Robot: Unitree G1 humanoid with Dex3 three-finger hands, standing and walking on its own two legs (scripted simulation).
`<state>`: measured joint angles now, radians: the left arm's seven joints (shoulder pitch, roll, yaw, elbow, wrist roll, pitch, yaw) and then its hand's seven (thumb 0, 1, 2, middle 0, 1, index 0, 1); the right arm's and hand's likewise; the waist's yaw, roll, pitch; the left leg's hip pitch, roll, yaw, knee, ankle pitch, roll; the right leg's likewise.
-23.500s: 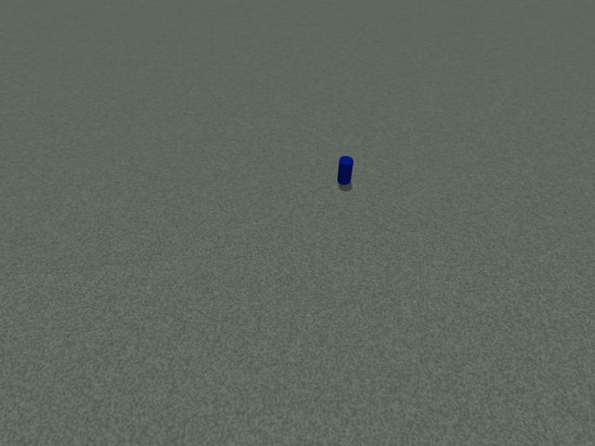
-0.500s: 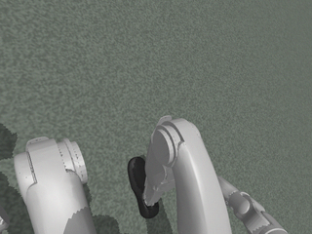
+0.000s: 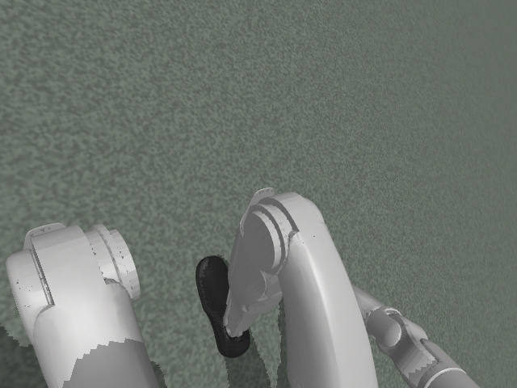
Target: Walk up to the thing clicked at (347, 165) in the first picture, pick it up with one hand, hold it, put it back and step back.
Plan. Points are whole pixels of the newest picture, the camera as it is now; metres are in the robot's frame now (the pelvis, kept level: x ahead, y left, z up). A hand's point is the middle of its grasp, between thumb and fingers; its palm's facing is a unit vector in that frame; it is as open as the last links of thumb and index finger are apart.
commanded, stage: lower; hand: left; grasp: from the side
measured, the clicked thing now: out of the picture +0.40 +0.32 -0.21
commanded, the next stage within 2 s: loosen in 0.02 s
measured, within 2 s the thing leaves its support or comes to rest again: neither
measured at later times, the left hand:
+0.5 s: hand out of the picture +0.41 +0.32 -0.17, palm faces +0.52 -0.85 +0.01, open 11.3 cm
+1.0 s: hand out of the picture +0.41 +0.35 -0.16, palm faces +0.55 -0.83 +0.01, open 16.9 cm
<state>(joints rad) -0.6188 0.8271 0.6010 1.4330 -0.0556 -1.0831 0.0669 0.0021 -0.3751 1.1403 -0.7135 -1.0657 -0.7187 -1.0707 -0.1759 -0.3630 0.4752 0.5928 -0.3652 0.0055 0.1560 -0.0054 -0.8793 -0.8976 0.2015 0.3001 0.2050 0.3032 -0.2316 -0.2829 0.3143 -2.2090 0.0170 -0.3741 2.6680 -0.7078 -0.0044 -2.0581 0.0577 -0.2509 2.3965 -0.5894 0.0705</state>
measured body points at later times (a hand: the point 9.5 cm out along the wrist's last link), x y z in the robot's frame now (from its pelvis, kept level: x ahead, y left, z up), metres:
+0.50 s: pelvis +0.00 +0.00 +0.00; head +0.21 +0.20 +0.33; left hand +0.38 +0.37 -0.17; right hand +0.17 -0.24 -0.03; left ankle +0.08 +0.12 -0.25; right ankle +0.15 -0.12 -0.25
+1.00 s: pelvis +0.00 +0.00 +0.00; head +0.21 +0.21 +0.33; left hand +0.37 +0.39 -0.16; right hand +0.17 -0.24 -0.02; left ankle +0.08 +0.12 -0.25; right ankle +0.15 -0.12 -0.25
